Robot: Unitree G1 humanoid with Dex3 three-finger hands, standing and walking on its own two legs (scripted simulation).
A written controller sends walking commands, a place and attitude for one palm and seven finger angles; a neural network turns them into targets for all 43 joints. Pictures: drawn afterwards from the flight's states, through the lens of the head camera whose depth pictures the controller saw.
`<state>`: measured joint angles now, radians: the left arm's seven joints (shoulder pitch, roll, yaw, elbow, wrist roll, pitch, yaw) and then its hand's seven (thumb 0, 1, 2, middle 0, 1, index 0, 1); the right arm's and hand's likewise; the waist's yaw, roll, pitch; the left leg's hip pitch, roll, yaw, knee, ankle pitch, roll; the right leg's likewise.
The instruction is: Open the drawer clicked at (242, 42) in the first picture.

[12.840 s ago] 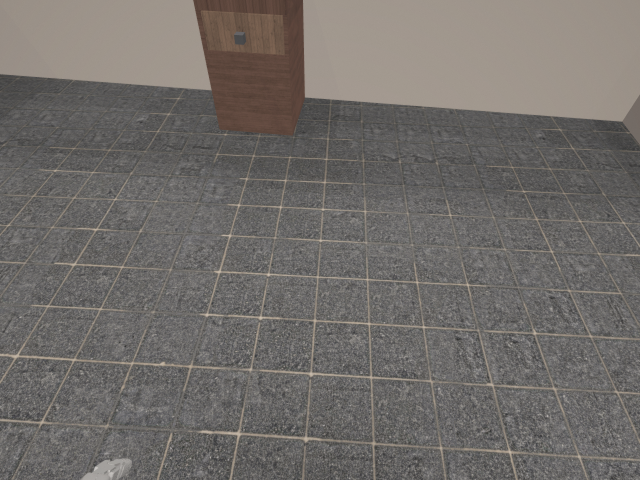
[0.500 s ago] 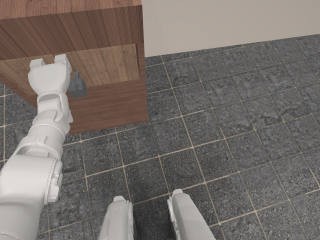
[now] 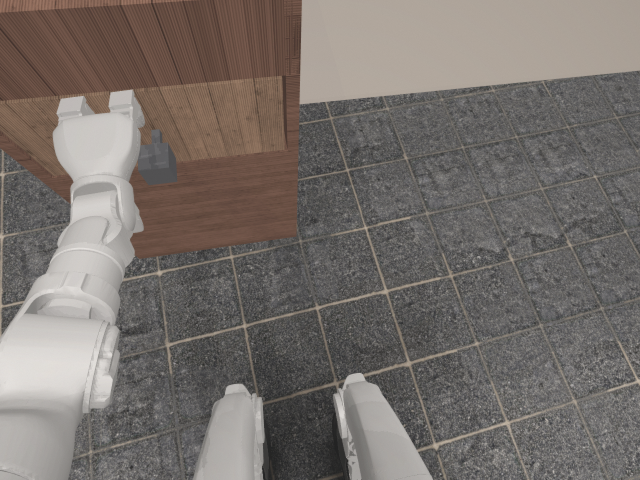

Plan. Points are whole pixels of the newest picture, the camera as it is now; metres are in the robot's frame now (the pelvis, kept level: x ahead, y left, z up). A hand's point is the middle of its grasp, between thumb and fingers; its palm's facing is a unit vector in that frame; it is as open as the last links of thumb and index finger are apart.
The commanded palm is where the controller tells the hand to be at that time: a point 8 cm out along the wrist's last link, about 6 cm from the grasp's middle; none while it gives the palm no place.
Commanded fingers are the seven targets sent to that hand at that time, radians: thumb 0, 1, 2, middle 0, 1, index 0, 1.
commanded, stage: move the hooked fingers above the handle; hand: left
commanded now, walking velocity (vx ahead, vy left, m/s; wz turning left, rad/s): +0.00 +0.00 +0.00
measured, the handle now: (157, 152) +0.58 +0.19 -0.09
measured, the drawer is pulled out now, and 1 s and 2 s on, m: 0.00 0.00 0.00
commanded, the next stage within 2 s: none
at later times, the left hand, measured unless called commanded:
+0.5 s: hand (117, 176) +0.51 +0.22 -0.04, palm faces -0.03 +0.01 -1.00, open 13.8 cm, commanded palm +0.50 +0.19 +0.03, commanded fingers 0.00 -0.50 0.30 -0.30 -1.20 -0.30 -1.20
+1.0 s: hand (124, 176) +0.51 +0.21 -0.04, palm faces -0.08 +0.00 -1.00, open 13.8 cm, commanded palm +0.50 +0.19 +0.03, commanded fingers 0.00 -0.50 0.30 -0.30 -1.20 -0.30 -1.20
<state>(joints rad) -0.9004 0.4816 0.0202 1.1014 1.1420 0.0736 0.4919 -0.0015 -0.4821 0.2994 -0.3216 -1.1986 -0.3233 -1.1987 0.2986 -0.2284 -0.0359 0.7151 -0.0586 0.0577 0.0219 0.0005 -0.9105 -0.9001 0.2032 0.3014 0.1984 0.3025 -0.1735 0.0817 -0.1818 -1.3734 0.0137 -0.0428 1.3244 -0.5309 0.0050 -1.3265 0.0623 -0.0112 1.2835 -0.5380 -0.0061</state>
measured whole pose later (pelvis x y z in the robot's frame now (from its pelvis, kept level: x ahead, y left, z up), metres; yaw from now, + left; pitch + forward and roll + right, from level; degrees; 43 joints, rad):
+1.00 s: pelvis +0.00 +0.00 +0.00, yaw -1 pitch +32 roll -3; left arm -0.85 0.48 0.04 1.11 1.14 0.02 0.46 0.00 -0.48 0.30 -0.32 -1.20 -0.32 -1.20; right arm 0.32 -0.25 -0.03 0.69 -0.06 0.07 0.01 0.00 -0.91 -0.90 0.20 0.30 0.20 0.30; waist -0.18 0.08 -0.19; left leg -1.34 0.02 -0.02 1.31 -0.53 0.01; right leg -1.31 0.07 0.01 1.27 -0.53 0.00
